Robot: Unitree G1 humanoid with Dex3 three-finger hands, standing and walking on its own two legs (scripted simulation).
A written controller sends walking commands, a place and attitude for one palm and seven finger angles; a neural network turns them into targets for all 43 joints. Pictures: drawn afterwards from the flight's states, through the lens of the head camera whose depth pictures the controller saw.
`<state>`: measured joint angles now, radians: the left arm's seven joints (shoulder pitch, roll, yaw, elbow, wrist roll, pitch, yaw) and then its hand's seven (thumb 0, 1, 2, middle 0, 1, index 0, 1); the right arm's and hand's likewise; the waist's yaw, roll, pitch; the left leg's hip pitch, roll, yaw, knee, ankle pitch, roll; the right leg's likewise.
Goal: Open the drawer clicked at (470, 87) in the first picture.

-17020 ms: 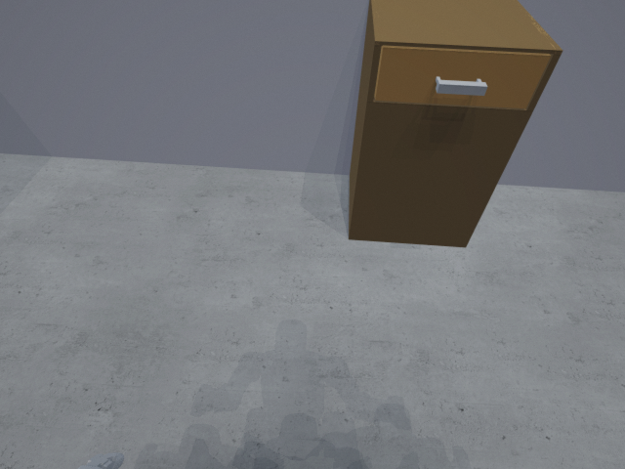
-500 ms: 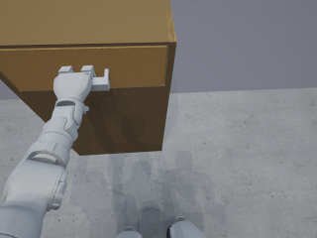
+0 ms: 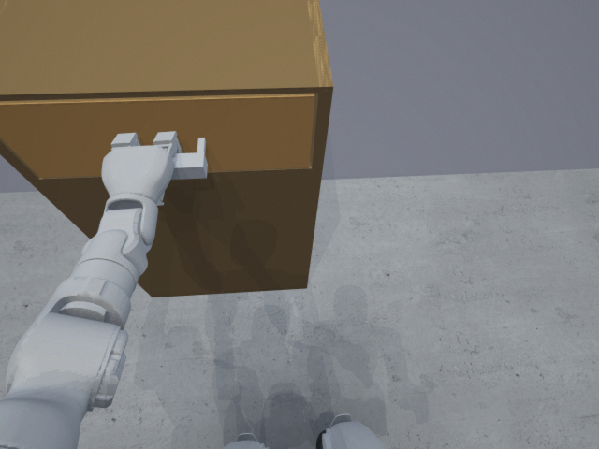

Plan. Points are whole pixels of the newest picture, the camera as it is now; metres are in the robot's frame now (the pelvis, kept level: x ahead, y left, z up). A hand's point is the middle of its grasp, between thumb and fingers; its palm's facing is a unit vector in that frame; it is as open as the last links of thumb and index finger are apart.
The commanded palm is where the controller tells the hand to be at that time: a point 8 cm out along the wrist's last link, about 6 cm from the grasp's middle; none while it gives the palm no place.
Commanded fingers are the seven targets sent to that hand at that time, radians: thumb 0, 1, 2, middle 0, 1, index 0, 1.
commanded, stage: pull the drawer open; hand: left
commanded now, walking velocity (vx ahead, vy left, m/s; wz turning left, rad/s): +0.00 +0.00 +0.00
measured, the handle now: (161, 155) +0.54 +0.18 +0.02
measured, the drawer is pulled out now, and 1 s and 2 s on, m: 0.00 0.09 0.17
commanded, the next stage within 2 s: none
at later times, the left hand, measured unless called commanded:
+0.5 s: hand (150, 221) +0.43 +0.19 +0.00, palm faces -0.03 -0.04 -1.00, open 6.1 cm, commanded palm +0.39 +0.19 +0.05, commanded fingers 0.00 0.90 0.90 -0.40 -1.35 -0.40 -1.35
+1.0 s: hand (145, 249) +0.39 +0.19 +0.00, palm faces -0.01 -0.02 -1.00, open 6.2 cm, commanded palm +0.37 +0.19 +0.05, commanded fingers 0.00 0.90 0.90 -0.40 -1.35 -0.40 -1.35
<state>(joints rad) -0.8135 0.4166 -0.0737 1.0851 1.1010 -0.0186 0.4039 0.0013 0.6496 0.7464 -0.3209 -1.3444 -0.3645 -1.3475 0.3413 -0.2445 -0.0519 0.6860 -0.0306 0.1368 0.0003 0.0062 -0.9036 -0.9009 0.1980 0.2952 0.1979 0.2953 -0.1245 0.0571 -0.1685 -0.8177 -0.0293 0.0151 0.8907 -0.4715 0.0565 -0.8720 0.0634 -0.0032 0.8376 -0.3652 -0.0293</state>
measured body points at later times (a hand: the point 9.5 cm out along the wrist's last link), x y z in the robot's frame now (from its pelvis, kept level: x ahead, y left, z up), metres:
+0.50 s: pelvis +0.02 +0.00 +0.01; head +0.11 -0.01 +0.46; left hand +0.43 +0.19 +0.05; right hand +0.10 -0.26 -0.12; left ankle -0.04 +0.08 -0.69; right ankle +0.01 -0.10 -0.69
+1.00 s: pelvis +0.02 -0.01 +0.01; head +0.09 -0.02 +0.46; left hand +0.38 +0.19 +0.05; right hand +0.14 -0.25 -0.12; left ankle -0.04 +0.08 -0.69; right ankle +0.01 -0.10 -0.69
